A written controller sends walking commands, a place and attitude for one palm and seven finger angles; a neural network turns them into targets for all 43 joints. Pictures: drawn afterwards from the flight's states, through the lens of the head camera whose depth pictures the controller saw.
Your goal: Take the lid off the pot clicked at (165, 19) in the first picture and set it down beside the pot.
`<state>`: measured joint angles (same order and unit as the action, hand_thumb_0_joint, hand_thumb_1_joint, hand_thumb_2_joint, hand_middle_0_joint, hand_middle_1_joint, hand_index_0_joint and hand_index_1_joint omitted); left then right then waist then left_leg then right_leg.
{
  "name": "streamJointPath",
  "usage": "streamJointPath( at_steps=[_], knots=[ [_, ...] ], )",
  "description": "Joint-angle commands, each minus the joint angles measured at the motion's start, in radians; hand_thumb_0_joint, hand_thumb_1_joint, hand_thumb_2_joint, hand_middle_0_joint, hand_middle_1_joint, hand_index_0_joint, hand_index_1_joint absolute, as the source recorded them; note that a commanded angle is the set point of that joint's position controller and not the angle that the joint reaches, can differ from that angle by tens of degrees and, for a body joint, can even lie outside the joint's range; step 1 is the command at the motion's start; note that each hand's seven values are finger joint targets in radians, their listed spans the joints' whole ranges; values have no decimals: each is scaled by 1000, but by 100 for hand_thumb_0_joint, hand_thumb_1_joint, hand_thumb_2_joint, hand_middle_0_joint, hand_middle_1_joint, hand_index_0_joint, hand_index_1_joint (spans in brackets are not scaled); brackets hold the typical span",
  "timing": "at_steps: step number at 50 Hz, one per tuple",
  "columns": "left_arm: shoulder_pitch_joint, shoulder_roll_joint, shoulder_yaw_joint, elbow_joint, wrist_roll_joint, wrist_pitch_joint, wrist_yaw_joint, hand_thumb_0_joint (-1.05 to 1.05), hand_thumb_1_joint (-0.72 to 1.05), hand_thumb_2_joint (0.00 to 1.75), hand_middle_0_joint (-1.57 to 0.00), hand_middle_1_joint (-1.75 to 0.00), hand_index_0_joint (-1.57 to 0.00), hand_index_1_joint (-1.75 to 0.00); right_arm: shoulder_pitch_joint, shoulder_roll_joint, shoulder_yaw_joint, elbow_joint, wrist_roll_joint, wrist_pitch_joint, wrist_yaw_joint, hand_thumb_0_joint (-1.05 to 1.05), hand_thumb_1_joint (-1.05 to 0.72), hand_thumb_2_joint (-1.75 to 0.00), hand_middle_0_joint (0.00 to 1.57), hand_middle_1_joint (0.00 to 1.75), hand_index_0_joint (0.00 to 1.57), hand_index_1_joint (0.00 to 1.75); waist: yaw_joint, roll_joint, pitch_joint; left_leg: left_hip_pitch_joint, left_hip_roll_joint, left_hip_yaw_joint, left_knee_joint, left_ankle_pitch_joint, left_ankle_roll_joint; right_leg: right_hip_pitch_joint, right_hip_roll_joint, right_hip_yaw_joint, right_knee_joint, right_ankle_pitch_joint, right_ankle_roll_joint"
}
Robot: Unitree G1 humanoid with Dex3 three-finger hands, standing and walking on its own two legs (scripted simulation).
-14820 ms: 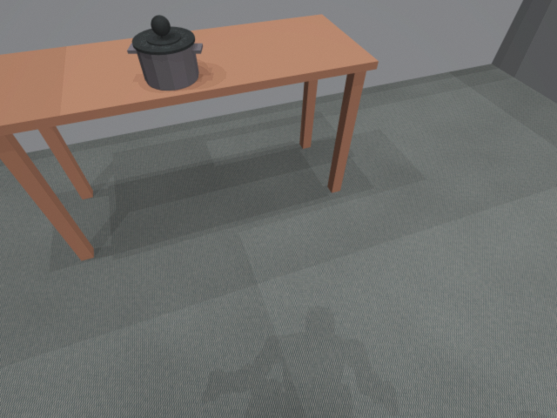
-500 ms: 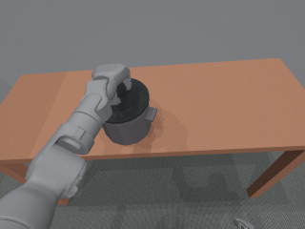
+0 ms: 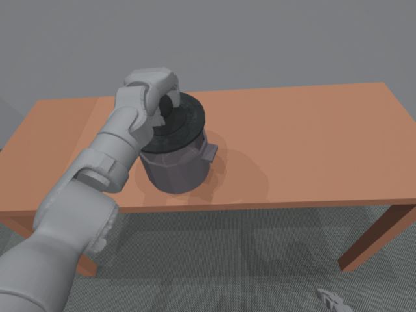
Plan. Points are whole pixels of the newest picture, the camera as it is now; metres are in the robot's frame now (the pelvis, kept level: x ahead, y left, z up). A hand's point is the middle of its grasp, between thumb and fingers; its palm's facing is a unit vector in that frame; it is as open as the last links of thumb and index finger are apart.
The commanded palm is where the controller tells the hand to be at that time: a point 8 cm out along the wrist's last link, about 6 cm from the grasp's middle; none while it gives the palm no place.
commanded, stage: lift the lid straight up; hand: left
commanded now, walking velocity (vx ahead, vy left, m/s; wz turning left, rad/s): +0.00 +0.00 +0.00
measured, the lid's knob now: (159, 106) +0.49 +0.09 +0.15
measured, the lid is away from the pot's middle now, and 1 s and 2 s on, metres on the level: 0.01 0.01 0.10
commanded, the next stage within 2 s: move the lid sideways beside the pot in 1.12 s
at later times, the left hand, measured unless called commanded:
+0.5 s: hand (151, 89) +0.47 +0.09 +0.20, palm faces -0.22 -0.02 -0.98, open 7.9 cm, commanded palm +0.46 +0.10 +0.28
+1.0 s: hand (147, 69) +0.48 +0.09 +0.24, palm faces -0.19 -0.01 -0.98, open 7.9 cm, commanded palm +0.46 +0.09 +0.31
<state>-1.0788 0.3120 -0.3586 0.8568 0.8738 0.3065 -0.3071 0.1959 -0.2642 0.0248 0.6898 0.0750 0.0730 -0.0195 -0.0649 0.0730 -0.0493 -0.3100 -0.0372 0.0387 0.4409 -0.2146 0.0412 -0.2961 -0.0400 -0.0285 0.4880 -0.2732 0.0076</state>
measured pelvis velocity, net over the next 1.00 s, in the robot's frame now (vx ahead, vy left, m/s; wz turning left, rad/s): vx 0.00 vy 0.01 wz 0.01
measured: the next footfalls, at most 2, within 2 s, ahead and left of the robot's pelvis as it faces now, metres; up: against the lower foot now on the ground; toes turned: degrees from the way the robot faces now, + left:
none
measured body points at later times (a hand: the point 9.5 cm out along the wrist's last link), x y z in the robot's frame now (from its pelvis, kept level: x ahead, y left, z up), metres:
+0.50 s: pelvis +0.00 +0.00 +0.00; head +0.02 -0.03 +0.45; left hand +0.48 +0.09 +0.26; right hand +0.13 -0.25 -0.13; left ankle +0.00 +0.10 -0.74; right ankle -0.02 -0.12 -0.74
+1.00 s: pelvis +0.00 +0.01 +0.00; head +0.02 -0.03 +0.45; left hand +0.48 +0.09 +0.30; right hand +0.13 -0.24 -0.13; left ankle +0.00 +0.10 -0.74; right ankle -0.02 -0.12 -0.74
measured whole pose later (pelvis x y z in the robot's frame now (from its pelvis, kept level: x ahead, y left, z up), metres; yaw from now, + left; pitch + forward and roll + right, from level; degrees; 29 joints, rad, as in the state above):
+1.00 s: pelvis +0.00 +0.01 +0.00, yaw +1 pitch +5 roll +1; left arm -1.31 0.33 -0.37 0.89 0.90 0.36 -0.45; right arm 0.20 -0.27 0.03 0.69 0.07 0.04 -0.01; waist -0.06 0.07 -0.05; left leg -0.30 -0.05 0.03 0.41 -0.20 0.05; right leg -0.29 -0.05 -0.03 0.46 -0.26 0.02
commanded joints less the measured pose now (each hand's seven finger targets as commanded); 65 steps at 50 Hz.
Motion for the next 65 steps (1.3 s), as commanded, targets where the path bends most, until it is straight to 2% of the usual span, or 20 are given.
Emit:
streamJointPath(
  at_steps=[1,7,10,11,14,20,22,24,26,30,34,38,40,42,43,51,56,59,63,65],
  knots=[
    [-657,219,100,-229,35,-6,48,0,62,97,-86,-103,-86,-102,-57,-106,-37,-132,-6,-53,-2,0,-90,-90,20,30,20,30,-7,-122,-435,250,-12,-56,-4,275,34,98,41,-4,-36,411,-42],
    [-671,224,104,-202,32,10,24,0,62,97,-86,-103,-86,-102,-45,-113,-37,-124,-5,-55,1,0,-90,-90,20,30,20,30,-8,-140,-399,238,-13,-57,-13,252,36,81,44,-9,-45,385,-41],
    [-710,275,142,-253,40,-2,21,0,62,97,-86,-103,-86,-102,-48,-115,-38,-132,-10,-67,0,0,-90,-90,20,30,20,30,1,-109,-445,266,-11,-61,-6,298,37,103,42,-4,-38,422,-44],
    [-724,252,120,-278,44,-3,19,0,62,97,-86,-103,-86,-102,-47,-110,-40,-134,-9,-69,4,0,-90,-90,20,30,20,30,-1,-97,-466,289,-11,-64,-5,318,35,102,43,-4,-36,429,-44],
    [-666,279,161,-213,39,12,13,0,62,97,-86,-103,-86,-102,-36,-119,-42,-127,-10,-65,8,0,-90,-90,20,30,20,30,8,-151,-438,248,-9,-60,-6,332,37,120,42,-4,-44,450,-44],
    [-689,286,149,-226,49,30,-10,0,62,97,-86,-103,-86,-102,-62,-117,-38,-140,-9,-63,14,0,-90,-90,20,30,20,30,10,-133,-440,251,-15,-56,-4,333,38,130,40,0,-40,463,-43],
    [-743,223,89,-251,49,37,-23,0,62,97,-86,-103,-86,-102,-68,-110,-38,-139,-3,-62,15,0,-90,-90,20,30,20,30,-4,-121,-422,267,-14,-59,-4,330,36,96,43,-8,-39,449,-44],
    [-759,233,106,-320,33,27,-32,0,62,97,-86,-103,-86,-102,-70,-110,-42,-153,-8,-71,17,0,-90,-90,20,30,20,30,2,-111,-477,304,-13,-68,9,386,40,109,40,-6,-39,471,-47],
    [-748,279,137,-253,41,40,-40,0,62,97,-86,-103,-86,-102,-68,-115,-36,-141,-8,-64,13,0,-90,-90,20,30,20,30,3,-141,-447,274,-18,-61,-2,332,39,120,41,-2,-44,460,-41],
    [-801,231,85,-250,46,37,-55,0,62,97,-86,-103,-86,-102,-75,-108,-31,-140,-5,-67,10,0,-90,-90,20,30,20,30,-7,-132,-423,273,-19,-64,-9,311,37,94,41,-7,-48,431,-43],
    [-817,253,116,-263,29,30,-60,0,62,97,-86,-103,-86,-102,-72,-113,-34,-143,-10,-76,7,0,-90,-90,20,30,20,30,0,-112,-464,300,-16,-76,-3,343,35,103,38,-6,-46,433,-49],
    [-843,260,110,-187,55,48,-69,0,62,97,-86,-103,-86,-102,-64,-112,-27,-128,-9,-72,4,0,-90,-90,20,30,20,30,-3,-135,-415,265,-19,-70,-18,296,33,86,41,-9,-50,408,-47],
    [-891,266,107,-259,56,31,-72,0,62,97,-86,-103,-86,-102,-74,-108,-28,-143,-12,-81,6,0,-90,-90,20,30,20,30,-1,-97,-481,307,-17,-76,-10,342,32,104,37,-3,-43,433,-49],
    [-862,206,64,-181,58,46,-79,0,62,97,-86,-103,-86,-102,-68,-105,-29,-131,-9,-79,10,0,-90,-90,20,30,20,30,-9,-123,-428,290,-17,-78,-11,329,31,65,44,-13,-48,400,-49],
    [-854,239,99,-150,58,53,-77,0,62,97,-86,-103,-86,-102,-58,-113,-29,-121,-11,-74,9,0,-90,-90,20,30,20,30,-4,-125,-404,272,-14,-76,-19,313,29,60,44,-15,-50,388,-50],
    [-887,212,84,-170,57,45,-85,0,62,97,-86,-103,-86,-102,-55,-113,-29,-129,-16,-83,10,0,-90,-90,20,30,20,30,-2,-131,-445,285,-13,-76,-21,329,30,74,41,-14,-48,398,-50],
    [-891,277,130,-127,71,51,-76,0,62,97,-86,-103,-86,-102,-45,-119,-26,-124,-17,-81,3,0,-90,-90,20,30,20,30,4,-166,-421,244,-14,-68,-34,279,34,93,41,-8,-58,381,-47],
    [-922,237,95,-191,60,33,-72,0,62,97,-86,-103,-86,-102,-53,-111,-31,-141,-14,-96,4,0,-90,-90,20,30,20,30,0,-121,-468,287,-12,-75,-20,333,35,93,37,-3,-54,401,-51],
    [-885,312,149,-109,86,48,-63,0,62,97,-86,-103,-86,-102,-37,-121,-25,-127,-14,-87,-3,0,-90,-90,20,30,20,30,5,-165,-417,230,-12,-58,-37,275,36,103,39,0,-62,387,-44],
    [-867,337,164,-136,92,31,-64,0,62,97,-86,-103,-86,-102,-48,-120,-24,-142,-17,-89,-5,0,-90,-90,20,30,20,30,15,-155,-454,234,-12,-59,-34,307,37,135,33,6,-55,419,-45]
  ],
)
